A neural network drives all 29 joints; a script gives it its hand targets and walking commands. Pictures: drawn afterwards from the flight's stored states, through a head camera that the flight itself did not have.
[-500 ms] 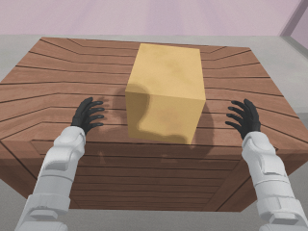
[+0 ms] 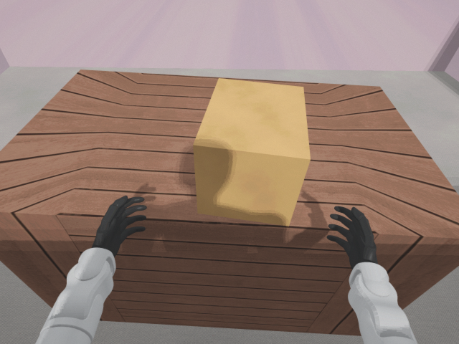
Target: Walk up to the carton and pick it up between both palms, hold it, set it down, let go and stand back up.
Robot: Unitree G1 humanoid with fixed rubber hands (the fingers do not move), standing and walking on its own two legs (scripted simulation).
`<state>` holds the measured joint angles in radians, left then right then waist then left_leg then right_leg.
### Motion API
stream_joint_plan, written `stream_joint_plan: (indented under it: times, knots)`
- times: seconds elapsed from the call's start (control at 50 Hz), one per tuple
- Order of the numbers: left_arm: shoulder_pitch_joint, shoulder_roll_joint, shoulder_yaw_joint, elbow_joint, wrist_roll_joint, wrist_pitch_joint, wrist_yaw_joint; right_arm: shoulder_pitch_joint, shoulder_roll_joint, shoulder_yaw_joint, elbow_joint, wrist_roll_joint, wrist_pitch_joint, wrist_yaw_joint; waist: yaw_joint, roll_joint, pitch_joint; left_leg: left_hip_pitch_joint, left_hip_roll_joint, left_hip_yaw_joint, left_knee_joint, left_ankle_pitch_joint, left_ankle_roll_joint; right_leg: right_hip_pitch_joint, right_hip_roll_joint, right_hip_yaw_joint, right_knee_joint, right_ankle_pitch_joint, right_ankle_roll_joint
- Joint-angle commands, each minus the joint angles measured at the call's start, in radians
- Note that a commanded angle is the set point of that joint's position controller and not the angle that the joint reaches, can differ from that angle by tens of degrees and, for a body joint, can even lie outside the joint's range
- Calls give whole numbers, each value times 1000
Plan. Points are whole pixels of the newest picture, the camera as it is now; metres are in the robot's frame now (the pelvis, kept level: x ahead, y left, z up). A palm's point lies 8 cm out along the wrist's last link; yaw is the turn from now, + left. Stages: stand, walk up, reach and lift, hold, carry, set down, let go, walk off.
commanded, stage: set down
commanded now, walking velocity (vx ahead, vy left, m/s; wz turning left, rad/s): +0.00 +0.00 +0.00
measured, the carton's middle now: (252, 148) +0.55 -0.04 +0.05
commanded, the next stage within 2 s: none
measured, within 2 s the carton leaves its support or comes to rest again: neither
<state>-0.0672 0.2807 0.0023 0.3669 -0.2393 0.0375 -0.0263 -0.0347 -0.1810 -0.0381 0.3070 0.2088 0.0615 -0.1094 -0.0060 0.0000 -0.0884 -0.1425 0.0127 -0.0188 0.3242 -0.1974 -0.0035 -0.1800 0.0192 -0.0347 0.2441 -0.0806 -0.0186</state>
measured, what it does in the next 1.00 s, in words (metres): stands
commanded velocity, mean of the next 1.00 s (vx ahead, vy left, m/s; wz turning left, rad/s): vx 0.00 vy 0.00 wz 0.00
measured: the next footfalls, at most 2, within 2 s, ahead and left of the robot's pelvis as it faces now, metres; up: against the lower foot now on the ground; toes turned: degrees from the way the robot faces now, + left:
none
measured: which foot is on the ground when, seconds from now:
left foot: down 0.00-1.00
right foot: down 0.00-1.00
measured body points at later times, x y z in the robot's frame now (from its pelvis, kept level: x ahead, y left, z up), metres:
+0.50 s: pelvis +0.02 +0.02 +0.00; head +0.03 +0.02 +0.45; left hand +0.26 +0.20 +0.01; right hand +0.24 -0.21 +0.01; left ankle -0.02 +0.12 -0.75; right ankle +0.03 -0.11 -0.75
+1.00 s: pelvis +0.01 +0.01 +0.00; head +0.06 +0.03 +0.45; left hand +0.19 +0.21 -0.03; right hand +0.15 -0.20 -0.02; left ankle -0.02 +0.12 -0.75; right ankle +0.03 -0.11 -0.75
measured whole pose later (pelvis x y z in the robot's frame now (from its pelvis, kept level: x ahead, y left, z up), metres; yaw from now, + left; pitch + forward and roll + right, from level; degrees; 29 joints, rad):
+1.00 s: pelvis +0.01 +0.01 +0.00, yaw -5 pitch +4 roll +0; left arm 0.41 0.23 -0.02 -0.29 -0.09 0.63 0.04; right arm 0.50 -0.19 0.03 -0.21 0.22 0.46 -0.12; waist 0.04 -0.06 0.05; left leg -0.12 0.01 0.07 0.21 -0.15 0.00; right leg -0.20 0.02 0.05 0.16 -0.03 0.00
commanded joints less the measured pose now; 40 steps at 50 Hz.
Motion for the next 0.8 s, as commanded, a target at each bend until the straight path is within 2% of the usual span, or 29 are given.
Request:
stream_joint_plan:
  times: [0.0, 0.08, 0.16, 0.2, 0.26, 0.32, 0.34, 0.36, 0.38, 0.4, 0.46, 0.5, 0.54, 0.6, 0.66, 0.7, 0.78]
  knots:
    - [-135, 98, -6, -357, -7, 4, 23, -124, -144, -67, -302, 14, -24, 26, -2, 26, -57, -169, 18, 21, -94, 50, -9, 276, -18, 51, 2, 52, -38]
    - [-81, 92, -31, -402, -2, -14, 72, -85, -168, -91, -313, 20, -23, 69, 11, 76, -19, -176, 28, 9, -99, -23, -26, 231, -7, 44, 12, 13, -41]
    - [-45, 78, -37, -388, 16, 42, 97, -55, -166, -86, -252, 31, 18, 105, 18, 90, -3, -194, 35, 13, -117, -93, -26, 222, -13, 57, 6, -24, -42]
    - [-14, 82, -35, -442, 20, 76, 107, -22, -173, -84, -275, 37, 23, 113, 24, 73, -25, -183, 34, 20, -115, -61, -23, 233, -14, 65, 7, -1, -34]
    - [52, 87, -26, -527, 29, 117, 114, 39, -191, -81, -337, 38, 19, 116, 27, 34, -96, -135, 23, 33, -90, 83, -23, 269, -5, 73, 20, 118, -19]
    - [152, 75, -3, -556, 60, 171, 91, 131, -193, -66, -374, 39, 25, 100, 30, 9, -146, -86, 8, 41, -56, 264, -23, 347, -2, 91, 29, 282, -17]
    - [111, 1, -49, -532, 74, 190, 81, 139, -186, -27, -418, 55, 34, 88, 14, 22, -148, -113, -29, 31, -75, 318, -21, 305, -20, 104, 23, 257, -20]
    - [125, -15, -52, -529, 69, 209, 73, 138, -180, -21, -429, 51, 51, 74, 5, 1, -153, -111, -27, 27, -70, 326, -17, 271, -23, 105, 19, 246, -21]
    - [136, -27, -43, -528, 73, 231, 67, 148, -168, -12, -456, 47, 66, 62, 14, -16, -129, -114, -27, 24, -77, 319, -12, 252, -21, 106, 14, 226, -22]
    - [143, -27, -44, -537, 70, 251, 60, 163, -163, 3, -483, 53, 83, 51, 10, -36, -124, -114, -27, 31, -85, 297, -10, 258, -20, 105, 10, 225, -18]
    - [198, -20, 2, -587, 94, 321, 47, 223, -164, 19, -548, 49, 140, 18, 15, -73, -88, -108, -31, 33, -102, 300, -13, 275, -15, 106, 10, 269, -10]
    - [242, -13, 23, -625, 107, 371, 41, 272, -166, 29, -573, 56, 184, -5, 16, -84, -71, -77, -35, 38, -112, 296, -12, 266, -8, 110, -1, 273, -9]
    - [287, -13, 53, -672, 128, 421, 42, 331, -176, 34, -590, 60, 221, -25, 32, -85, -43, -61, -28, 43, -126, 317, -21, 255, 0, 110, -10, 271, -15]
    - [336, -26, 68, -752, 148, 471, 39, 398, -159, 56, -624, 67, 255, -49, 43, -49, -62, -7, -21, 57, -118, 458, -37, 250, 12, 111, -19, 324, -24]
    - [412, -43, 62, -802, 154, 501, 34, 471, -137, 74, -655, 72, 281, -49, 49, -24, -70, 44, -7, 64, -113, 581, -62, 240, 20, 116, -37, 339, -28]
    - [452, -31, 58, -825, 161, 517, 31, 498, -129, 73, -674, 67, 298, -46, 59, 22, -62, 48, 1, 68, -111, 631, -75, 224, 23, 126, -50, 315, -37]
    - [485, -16, 25, -860, 145, 542, 43, 545, -126, 45, -701, 41, 336, -29, 47, 78, -49, 53, 11, 69, -109, 621, -96, 183, 13, 133, -68, 235, -39]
